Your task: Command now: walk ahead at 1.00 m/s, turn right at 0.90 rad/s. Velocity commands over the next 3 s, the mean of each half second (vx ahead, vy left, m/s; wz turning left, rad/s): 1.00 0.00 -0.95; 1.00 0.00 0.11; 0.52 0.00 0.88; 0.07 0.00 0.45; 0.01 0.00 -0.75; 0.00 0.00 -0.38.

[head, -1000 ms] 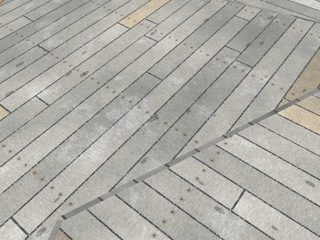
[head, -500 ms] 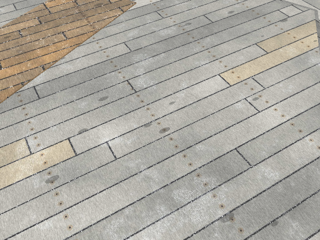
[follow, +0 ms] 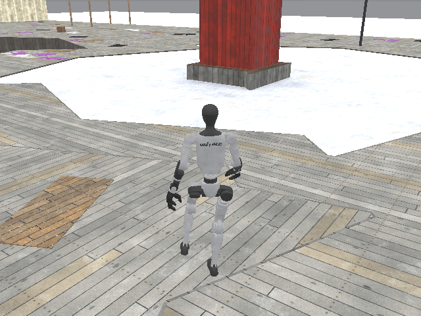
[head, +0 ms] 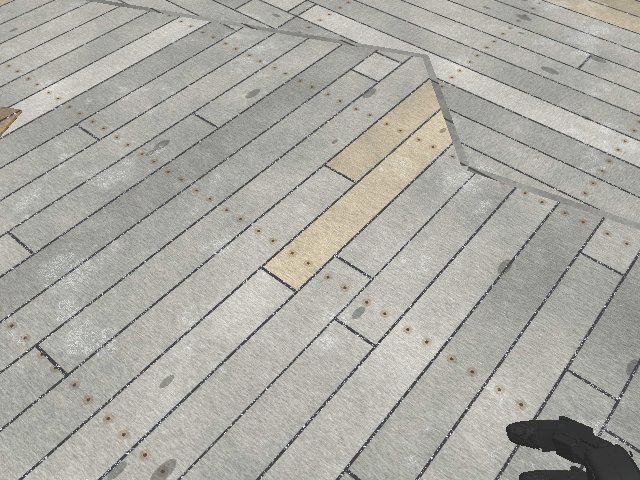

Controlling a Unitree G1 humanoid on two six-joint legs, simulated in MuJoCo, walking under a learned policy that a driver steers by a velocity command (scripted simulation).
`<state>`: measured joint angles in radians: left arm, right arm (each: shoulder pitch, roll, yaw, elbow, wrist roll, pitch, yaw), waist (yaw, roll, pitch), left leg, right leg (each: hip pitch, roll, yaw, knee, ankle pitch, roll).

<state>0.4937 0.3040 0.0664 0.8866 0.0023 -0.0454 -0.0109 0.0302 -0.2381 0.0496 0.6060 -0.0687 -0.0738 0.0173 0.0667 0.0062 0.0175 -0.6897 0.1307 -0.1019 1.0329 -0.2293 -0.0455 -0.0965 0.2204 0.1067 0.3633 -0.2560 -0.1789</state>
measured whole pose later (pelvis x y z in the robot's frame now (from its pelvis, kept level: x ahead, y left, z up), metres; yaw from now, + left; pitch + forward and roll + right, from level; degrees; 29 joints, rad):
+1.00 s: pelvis +0.88 -0.21 -0.02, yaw -22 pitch +1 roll -2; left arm 0.45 0.28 0.04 0.91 0.01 -0.13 0.00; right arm 0.13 -0.29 -0.03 0.76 -0.01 -0.02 0.07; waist 0.04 0.02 0.04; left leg -0.79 0.09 0.11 0.78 0.11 0.11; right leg 0.24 0.08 -0.25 0.13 -0.39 -0.05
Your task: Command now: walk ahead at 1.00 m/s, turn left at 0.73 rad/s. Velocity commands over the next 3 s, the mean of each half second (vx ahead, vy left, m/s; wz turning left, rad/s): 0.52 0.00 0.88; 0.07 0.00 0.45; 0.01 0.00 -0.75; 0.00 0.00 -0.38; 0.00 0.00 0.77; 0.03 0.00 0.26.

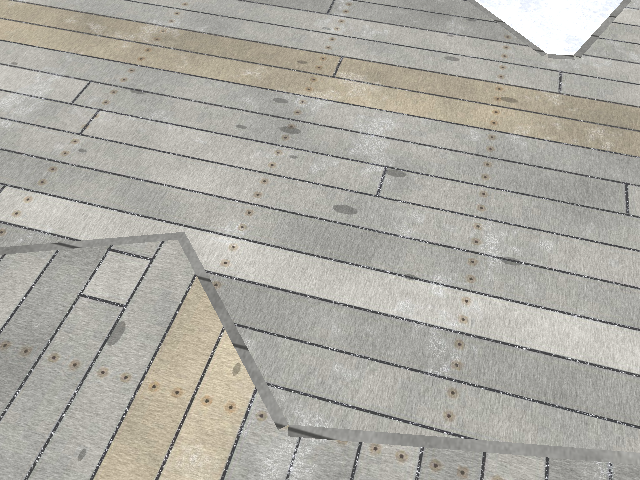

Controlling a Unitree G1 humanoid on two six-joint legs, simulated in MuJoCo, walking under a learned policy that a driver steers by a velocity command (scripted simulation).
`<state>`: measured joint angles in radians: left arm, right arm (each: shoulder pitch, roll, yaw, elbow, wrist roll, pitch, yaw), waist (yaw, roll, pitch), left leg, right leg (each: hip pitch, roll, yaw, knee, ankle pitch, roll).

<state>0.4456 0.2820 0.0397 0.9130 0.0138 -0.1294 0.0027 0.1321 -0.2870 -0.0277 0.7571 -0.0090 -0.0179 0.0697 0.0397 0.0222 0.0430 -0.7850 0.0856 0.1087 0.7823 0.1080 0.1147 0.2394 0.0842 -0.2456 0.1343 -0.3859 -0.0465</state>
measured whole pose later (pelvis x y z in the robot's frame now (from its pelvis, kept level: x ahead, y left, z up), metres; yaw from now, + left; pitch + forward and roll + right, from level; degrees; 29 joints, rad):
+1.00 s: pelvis +0.45 +0.08 +0.02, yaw +41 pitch +2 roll -1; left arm 0.25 0.30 0.08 0.76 -0.02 0.03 0.02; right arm 0.12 -0.21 -0.02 0.65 -0.03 0.02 -0.02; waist 0.04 -0.03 0.01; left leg -0.30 0.04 0.04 0.53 -0.26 0.01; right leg -0.53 -0.01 0.00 1.03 -0.46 0.07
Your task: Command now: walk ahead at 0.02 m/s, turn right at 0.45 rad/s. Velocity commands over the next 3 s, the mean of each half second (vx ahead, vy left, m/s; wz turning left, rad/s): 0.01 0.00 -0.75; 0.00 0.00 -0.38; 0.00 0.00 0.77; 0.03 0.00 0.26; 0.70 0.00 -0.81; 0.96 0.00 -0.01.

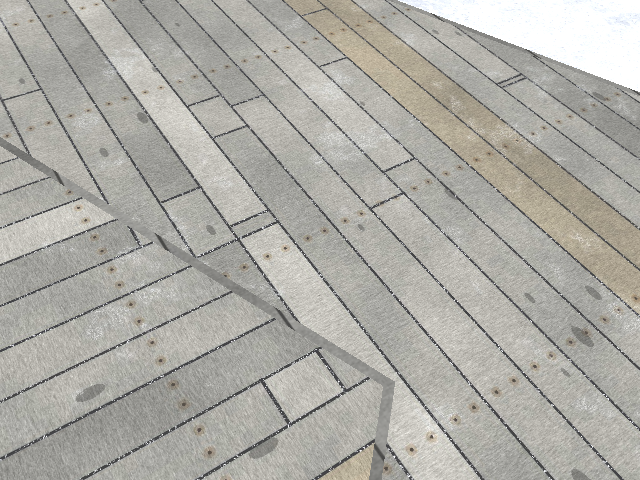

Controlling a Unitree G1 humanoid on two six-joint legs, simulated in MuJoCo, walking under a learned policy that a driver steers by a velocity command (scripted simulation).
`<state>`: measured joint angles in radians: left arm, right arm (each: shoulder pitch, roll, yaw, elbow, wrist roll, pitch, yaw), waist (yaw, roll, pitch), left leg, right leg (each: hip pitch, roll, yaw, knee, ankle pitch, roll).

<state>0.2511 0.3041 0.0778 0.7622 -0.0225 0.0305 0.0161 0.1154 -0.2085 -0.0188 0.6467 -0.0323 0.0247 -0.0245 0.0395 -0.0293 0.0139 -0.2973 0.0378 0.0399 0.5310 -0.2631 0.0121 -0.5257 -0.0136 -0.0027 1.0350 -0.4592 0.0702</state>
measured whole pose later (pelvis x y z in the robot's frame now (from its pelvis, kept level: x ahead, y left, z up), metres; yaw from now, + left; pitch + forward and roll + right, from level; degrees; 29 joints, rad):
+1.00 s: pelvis +0.03 -0.03 +0.00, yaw -34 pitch +2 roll -1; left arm 0.10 0.26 0.06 0.64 -0.02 0.01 0.02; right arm 0.21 -0.26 -0.08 0.69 0.03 0.03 -0.02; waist -0.05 0.00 0.05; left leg -0.34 -0.07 -0.20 0.49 -0.18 0.00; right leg -0.21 0.05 0.12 0.49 -0.36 0.06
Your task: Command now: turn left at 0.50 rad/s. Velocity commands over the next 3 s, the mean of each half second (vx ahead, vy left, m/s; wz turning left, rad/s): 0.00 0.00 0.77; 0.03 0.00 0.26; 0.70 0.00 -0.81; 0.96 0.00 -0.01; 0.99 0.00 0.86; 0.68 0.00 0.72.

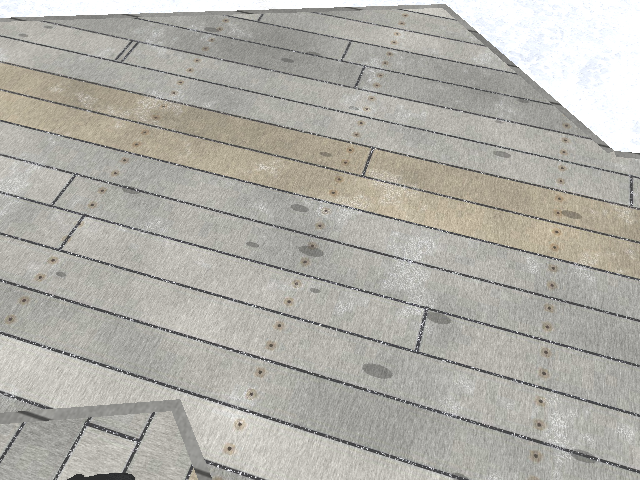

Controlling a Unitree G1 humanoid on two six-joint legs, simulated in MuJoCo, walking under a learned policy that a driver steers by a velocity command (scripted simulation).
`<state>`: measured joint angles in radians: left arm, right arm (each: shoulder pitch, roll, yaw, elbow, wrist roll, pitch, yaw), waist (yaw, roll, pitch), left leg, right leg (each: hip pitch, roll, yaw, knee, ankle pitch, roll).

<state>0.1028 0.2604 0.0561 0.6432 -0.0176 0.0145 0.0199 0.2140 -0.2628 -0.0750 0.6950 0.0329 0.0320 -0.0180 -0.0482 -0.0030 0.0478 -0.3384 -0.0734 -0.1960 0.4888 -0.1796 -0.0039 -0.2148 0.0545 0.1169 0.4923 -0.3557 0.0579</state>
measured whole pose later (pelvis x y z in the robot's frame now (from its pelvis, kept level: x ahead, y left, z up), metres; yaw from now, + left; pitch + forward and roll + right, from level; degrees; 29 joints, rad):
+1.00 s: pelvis +0.06 +0.06 -0.01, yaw +30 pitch +1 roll +1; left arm 0.26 0.28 0.05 0.68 -0.02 0.00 0.01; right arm 0.13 -0.25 -0.03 0.62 0.00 0.00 -0.01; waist 0.02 0.02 0.01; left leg -0.27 -0.09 -0.07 0.62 -0.46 0.03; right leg -0.34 0.03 0.12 0.60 -0.29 0.00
